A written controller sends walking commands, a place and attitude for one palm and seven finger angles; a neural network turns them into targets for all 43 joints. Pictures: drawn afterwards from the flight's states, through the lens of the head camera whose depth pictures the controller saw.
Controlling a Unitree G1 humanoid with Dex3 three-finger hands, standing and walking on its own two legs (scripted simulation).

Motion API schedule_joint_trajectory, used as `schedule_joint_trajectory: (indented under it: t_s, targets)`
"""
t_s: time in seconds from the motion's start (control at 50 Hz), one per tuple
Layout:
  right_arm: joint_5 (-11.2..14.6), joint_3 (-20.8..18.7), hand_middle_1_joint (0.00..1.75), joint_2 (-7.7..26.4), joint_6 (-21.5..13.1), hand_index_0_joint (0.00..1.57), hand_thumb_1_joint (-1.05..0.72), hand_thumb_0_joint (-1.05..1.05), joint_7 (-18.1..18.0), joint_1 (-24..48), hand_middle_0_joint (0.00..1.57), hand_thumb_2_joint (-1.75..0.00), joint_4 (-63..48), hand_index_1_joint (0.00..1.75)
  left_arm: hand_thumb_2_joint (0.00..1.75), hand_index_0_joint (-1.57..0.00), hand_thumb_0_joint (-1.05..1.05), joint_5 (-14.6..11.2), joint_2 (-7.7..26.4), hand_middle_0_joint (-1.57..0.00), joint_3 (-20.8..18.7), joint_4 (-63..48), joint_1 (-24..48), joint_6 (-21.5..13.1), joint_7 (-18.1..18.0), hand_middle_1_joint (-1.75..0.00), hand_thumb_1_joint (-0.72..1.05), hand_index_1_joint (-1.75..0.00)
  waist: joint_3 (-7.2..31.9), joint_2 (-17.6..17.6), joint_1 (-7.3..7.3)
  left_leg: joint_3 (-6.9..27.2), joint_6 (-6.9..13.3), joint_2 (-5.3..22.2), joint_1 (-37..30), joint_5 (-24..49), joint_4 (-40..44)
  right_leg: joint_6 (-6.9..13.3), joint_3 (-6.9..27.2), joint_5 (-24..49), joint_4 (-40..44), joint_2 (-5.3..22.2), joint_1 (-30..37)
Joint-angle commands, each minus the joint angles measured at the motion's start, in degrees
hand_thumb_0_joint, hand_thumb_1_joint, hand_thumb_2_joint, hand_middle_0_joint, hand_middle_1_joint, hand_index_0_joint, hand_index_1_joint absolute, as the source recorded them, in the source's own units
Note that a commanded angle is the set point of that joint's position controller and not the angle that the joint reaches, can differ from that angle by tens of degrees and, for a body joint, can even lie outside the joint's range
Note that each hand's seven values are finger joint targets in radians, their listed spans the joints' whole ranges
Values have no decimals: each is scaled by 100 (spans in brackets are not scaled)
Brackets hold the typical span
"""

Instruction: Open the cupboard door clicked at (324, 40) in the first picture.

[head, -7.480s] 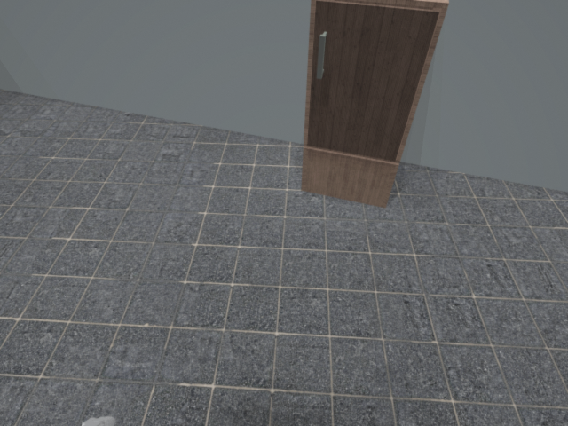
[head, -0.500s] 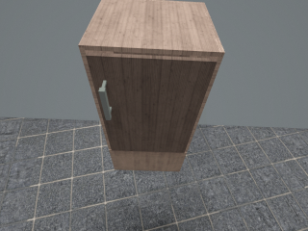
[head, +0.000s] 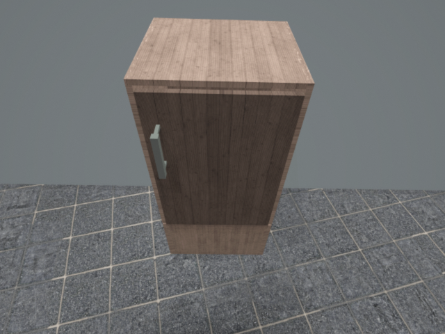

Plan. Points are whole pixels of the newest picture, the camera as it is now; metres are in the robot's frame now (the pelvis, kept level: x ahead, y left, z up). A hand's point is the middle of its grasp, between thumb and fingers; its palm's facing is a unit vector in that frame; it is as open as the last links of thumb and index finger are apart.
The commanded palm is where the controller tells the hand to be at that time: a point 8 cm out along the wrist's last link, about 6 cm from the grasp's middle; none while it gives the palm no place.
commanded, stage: come to a stop and stand still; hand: left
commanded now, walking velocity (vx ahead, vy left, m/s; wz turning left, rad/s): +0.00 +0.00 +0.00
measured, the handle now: (160, 152) +0.56 +0.21 -0.04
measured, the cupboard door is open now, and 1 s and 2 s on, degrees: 0 0 0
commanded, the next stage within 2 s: look again from close up in 0.04 s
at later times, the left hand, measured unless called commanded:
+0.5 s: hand out of the picture +0.00 +0.17 -0.17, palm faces +0.03 -0.98 -0.21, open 7.4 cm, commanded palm none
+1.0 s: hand (140, 275) +0.22 +0.17 -0.02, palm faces +0.20 -0.98 -0.04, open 7.7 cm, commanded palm +0.14 +0.22 -0.07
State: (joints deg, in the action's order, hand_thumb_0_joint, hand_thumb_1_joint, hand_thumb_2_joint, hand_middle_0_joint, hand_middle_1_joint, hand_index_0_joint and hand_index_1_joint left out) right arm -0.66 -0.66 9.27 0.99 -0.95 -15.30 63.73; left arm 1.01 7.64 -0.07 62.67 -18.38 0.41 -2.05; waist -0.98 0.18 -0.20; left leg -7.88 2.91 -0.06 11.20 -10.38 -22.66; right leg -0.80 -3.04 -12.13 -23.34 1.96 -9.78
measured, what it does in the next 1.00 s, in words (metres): stands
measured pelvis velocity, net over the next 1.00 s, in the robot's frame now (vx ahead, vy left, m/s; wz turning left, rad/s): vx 0.02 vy -0.02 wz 0.04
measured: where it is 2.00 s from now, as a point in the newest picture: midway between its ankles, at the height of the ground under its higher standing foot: outside the picture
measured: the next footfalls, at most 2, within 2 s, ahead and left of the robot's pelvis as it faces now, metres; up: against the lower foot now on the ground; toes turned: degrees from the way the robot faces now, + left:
none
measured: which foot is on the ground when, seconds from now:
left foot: down 0.00-1.00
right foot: down 0.00-1.00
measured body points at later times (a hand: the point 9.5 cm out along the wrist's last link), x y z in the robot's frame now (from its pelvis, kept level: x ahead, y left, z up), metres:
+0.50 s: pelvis +0.01 +0.00 -0.01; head +0.01 -0.02 +0.44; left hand +0.00 +0.22 -0.16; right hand +0.01 -0.21 -0.18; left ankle +0.03 +0.08 -0.74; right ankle +0.01 -0.13 -0.74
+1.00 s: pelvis +0.02 -0.02 -0.04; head +0.04 -0.03 +0.41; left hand +0.21 +0.22 -0.01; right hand +0.17 -0.28 -0.13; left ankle +0.03 +0.08 -0.74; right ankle +0.01 -0.13 -0.74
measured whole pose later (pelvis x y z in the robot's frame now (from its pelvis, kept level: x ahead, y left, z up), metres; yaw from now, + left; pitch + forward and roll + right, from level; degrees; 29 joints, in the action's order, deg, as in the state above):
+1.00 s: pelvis +0.02 -0.02 -0.04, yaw +3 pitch +8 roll +1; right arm 0.4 -2.7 14.2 -15.3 -1.6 -14.7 41.1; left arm -11.2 9.0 -6.6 9.2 -21.7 -19.7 3.6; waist 7.0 -0.3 1.7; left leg -5.1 1.3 1.0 31.9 -20.5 -44.2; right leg 1.2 -5.4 -24.2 -45.6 2.7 -29.6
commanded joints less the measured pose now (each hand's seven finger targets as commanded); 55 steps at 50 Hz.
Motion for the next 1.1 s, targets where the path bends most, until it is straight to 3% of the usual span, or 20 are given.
schedule_joint_trajectory:
  t_s: [0.0,0.1,0.12,0.14,0.16,0.22,0.28,0.38,0.7,0.74,0.76,0.78,0.8,0.82,0.86,0.88,0.94,0.98,1.0,1.08]
  targets:
    - [7,-89,30,451,-106,20,-90,0,-17,-339,20,-90,-85,30,90,-20,0,20,495,-20,-64,-98,-377,-100,-46,-30,90,-30,-421,13,42,943,-145,740,94,-933,820,127,541,-297,553,440,-469]
    - [9,-85,30,341,-108,20,-90,0,-38,-537,20,-90,27,30,90,-20,0,14,381,-20,-55,-20,-556,-113,-59,-30,90,-30,-474,21,42,916,-143,723,153,-932,761,151,555,-333,554,429,-519]
    - [-14,3,30,611,-237,20,-90,0,29,-62,20,-90,-405,30,90,-20,0,110,557,-20,67,68,-518,-215,-241,-30,90,-30,-803,-224,-62,597,-305,793,672,-126,-276,245,485,286,237,584,-696]
    - [-31,-10,30,342,-170,20,-90,0,59,-301,20,-90,-514,30,90,-20,0,25,796,-20,-23,-185,-401,-235,-177,-30,90,-30,-357,-205,104,738,-285,474,430,-1064,-216,375,753,-1361,378,648,-866]
    - [-59,-33,30,433,-169,20,-90,0,65,-594,20,-90,-530,30,90,-20,0,25,799,-20,-44,-266,-305,-224,-135,-30,90,-30,-221,-238,225,812,-196,511,515,-1321,-222,418,656,-1760,150,526,-1051]
    - [-69,-29,30,447,-209,20,-90,0,41,-635,20,-90,-636,30,90,-20,0,29,489,-20,-31,-285,-523,-195,-59,-30,90,-30,-76,-857,81,1271,29,798,848,-1878,517,368,152,-995,-542,140,-694]
    - [-41,-45,30,509,-212,20,-90,0,25,-521,20,-90,-688,30,90,-20,0,40,295,-20,24,-216,-587,-177,-27,-30,90,-30,-454,-109,-26,1299,94,828,1226,-2126,699,331,201,-768,-451,148,-519]
    - [-27,-2,30,438,-266,20,-90,0,21,-634,20,-90,-553,30,90,-20,0,10,374,-20,27,-219,-456,-232,-31,-30,90,-30,-491,271,54,1025,38,702,684,-1181,491,325,493,-442,-139,296,-698]
    - [-5,54,30,455,-326,20,-90,0,-41,-358,20,-90,-185,30,90,-20,0,-10,584,-20,-5,-121,-257,-223,-24,-30,90,-30,-273,-20,22,673,-56,700,-39,252,257,270,588,528,59,418,-390]
    - [54,4,30,763,-292,20,-90,0,-6,56,20,-90,-534,30,90,-20,0,43,753,-20,5,51,-474,-215,-242,-30,90,-30,-452,405,-94,617,-214,910,343,771,-718,196,721,1466,119,629,-504]
    - [336,-157,30,1615,-1104,20,-90,0,-257,5,20,-90,-2621,30,89,-20,0,-1114,2017,-20,-765,-8880,3749,-1426,-213,-32,88,-32,2500,-600,605,807,-176,115,-1208,1246,-215,271,174,1468,-463,-42,-67]
    - [302,-32,30,1182,-1633,20,-90,0,-428,444,20,-90,-2255,30,88,-20,0,-682,1634,-20,-667,-7523,1195,-1184,-450,-33,85,-33,2494,-1442,-27,859,-219,409,-1594,1973,-159,346,109,467,-876,-138,-379]
    - [393,-135,30,911,-1838,20,-90,0,-379,453,20,-90,-2223,30,87,-21,0,-837,306,-21,125,-6595,-432,-412,-631,-34,83,-34,1426,-1170,228,924,-406,435,-781,1423,51,234,-194,-418,-1015,-186,-1132]
    - [375,-122,30,962,-1886,20,-90,0,-352,232,20,-90,-2124,30,86,-21,0,-995,-227,-21,361,-6458,-355,-338,-506,-36,81,-36,528,-714,295,938,-310,371,-218,788,-74,197,-258,-425,-993,-169,-1394]
    - [187,-305,30,1276,-1998,20,-90,0,-295,295,20,-90,-2549,30,84,-21,0,-952,463,-21,-329,-6395,-38,-892,-303,-39,76,-39,163,-23,431,1015,-241,141,712,-113,-759,202,-390,-360,-816,-205,-1843]
    - [120,-364,30,1237,-1988,20,-90,0,-251,327,20,-90,-2695,30,83,-21,0,-1033,197,-21,-417,-5707,-848,-1220,-62,-40,74,-40,140,842,269,988,-242,136,1180,-117,-1115,201,-516,-489,-1070,-263,-2121]
    - [79,-530,30,1171,-1961,20,-90,0,-4,643,20,-90,-3224,30,80,-22,0,-1337,51,-22,-737,-5049,-1907,-2544,971,-45,67,-45,673,1538,-240,766,-323,-2,2351,-89,-2254,247,-382,-369,-2160,-261,-2648]
    - [76,-608,30,1178,-1960,20,-90,0,122,849,20,-90,-3516,30,78,-22,0,-1479,461,-22,-1134,-5123,-1773,-3468,1731,-48,62,-48,1125,969,-348,690,-366,-84,3012,-121,-2934,302,-140,-66,-2852,-208,-2858]
    - [104,-655,30,1189,-1928,20,-90,0,208,818,20,-90,-3611,30,77,-22,0,-1468,819,-22,-1458,-5030,-1737,-3801,2083,-50,60,-50,1234,234,-440,672,-385,-104,3147,18,-3243,374,46,173,-3170,-168,-2918]
    - [187,-614,30,1209,-1697,20,-90,0,139,997,20,-90,-4357,30,73,-23,0,-1897,1164,-23,-1770,-6282,-967,-3507,2398,-55,50,-55,2271,-144,-437,517,-229,-158,3468,-176,-3748,263,480,-2,-3397,-141,-2840]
